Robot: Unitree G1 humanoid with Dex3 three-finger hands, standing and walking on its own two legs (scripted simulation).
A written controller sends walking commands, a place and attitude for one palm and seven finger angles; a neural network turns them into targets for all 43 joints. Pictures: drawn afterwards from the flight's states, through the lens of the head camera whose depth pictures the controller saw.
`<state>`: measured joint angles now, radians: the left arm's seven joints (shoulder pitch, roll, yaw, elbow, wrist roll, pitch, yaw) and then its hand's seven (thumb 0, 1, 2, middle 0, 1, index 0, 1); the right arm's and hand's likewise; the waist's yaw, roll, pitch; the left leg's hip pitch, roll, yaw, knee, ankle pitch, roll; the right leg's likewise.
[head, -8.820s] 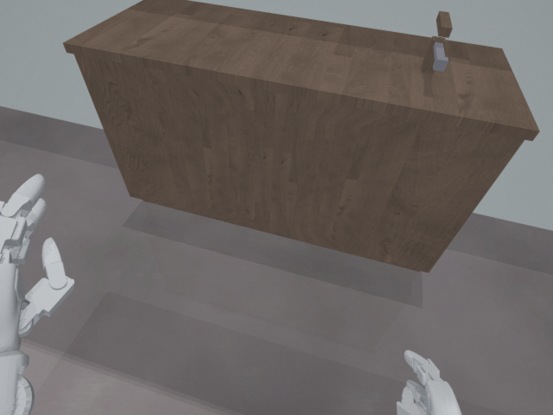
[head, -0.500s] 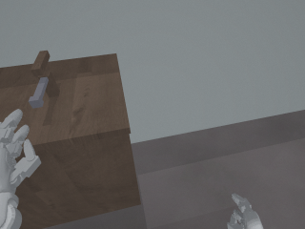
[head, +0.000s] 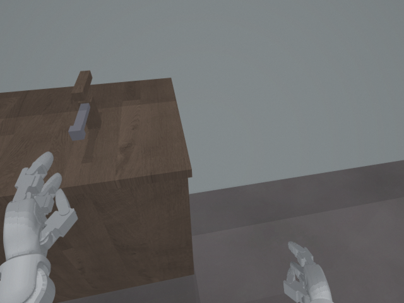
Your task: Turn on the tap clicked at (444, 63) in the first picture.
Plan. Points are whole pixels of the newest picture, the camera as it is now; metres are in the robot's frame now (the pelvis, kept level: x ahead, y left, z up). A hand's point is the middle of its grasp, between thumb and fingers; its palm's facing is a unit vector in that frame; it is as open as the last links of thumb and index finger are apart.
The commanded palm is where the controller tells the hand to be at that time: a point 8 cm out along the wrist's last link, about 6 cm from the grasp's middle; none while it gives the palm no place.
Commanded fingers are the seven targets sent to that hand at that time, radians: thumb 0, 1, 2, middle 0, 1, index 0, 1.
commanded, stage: turn the palm inward beside the body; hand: left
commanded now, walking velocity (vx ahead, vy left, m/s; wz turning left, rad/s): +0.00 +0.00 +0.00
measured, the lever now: (77, 132) +0.43 +0.38 +0.11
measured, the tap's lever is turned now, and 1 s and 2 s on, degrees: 0 0 0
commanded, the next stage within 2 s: reach beside the lever's end, fingers flat in 0.68 s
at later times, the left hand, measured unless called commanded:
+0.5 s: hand (87, 214) +0.19 +0.22 +0.15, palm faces +0.51 -0.86 -0.09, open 7.4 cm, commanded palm +0.13 +0.25 +0.16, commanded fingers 0.00 0.90 0.90 -0.20 -0.30 -0.20 -0.30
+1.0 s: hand (88, 208) +0.20 +0.22 +0.15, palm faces +0.55 -0.83 -0.10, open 7.4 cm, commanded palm +0.16 +0.26 +0.15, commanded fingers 0.00 0.90 0.90 -0.20 -0.30 -0.20 -0.30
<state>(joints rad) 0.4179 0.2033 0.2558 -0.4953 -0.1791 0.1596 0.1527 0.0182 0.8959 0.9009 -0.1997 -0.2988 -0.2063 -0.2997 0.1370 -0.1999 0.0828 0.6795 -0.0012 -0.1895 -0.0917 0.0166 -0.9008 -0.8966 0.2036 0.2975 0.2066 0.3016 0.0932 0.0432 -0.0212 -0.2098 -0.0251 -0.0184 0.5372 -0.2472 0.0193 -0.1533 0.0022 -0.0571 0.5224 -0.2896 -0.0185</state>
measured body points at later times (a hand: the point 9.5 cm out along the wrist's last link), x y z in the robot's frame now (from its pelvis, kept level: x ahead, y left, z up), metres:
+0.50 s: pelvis +0.01 -0.02 +0.00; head -0.04 -0.04 +0.45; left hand +0.16 +0.26 +0.16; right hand +0.22 -0.22 -0.06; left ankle +0.03 +0.10 -0.73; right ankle +0.00 -0.11 -0.73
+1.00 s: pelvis +0.01 -0.04 +0.00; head -0.04 -0.07 +0.45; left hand +0.17 +0.26 +0.16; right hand +0.22 -0.25 -0.07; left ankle +0.03 +0.10 -0.73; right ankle +0.00 -0.11 -0.73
